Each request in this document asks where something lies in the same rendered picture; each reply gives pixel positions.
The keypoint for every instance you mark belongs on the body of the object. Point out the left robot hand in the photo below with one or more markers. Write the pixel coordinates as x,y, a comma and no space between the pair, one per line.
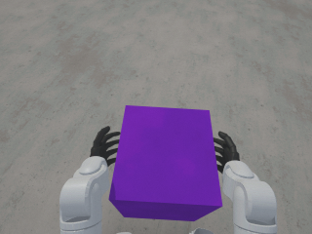
100,145

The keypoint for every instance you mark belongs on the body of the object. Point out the right robot hand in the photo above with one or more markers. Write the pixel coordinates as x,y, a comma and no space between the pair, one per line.
229,151

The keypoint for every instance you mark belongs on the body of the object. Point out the robot right forearm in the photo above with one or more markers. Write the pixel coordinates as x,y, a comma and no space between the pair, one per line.
254,201

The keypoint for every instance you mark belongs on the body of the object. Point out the carton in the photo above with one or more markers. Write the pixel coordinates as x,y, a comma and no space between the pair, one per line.
165,166

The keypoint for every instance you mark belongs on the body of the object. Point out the robot left forearm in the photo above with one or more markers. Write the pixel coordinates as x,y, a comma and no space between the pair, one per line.
80,204

